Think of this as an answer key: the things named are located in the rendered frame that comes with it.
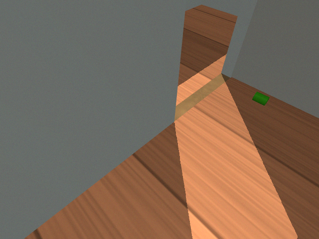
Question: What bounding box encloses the can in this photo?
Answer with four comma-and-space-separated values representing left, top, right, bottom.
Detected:
252, 92, 270, 105

